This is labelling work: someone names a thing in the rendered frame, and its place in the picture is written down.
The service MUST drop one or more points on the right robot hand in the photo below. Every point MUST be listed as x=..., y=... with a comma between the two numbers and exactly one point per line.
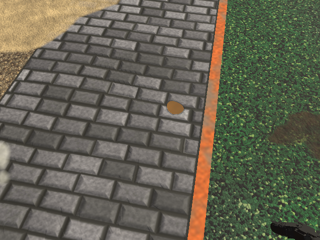
x=297, y=231

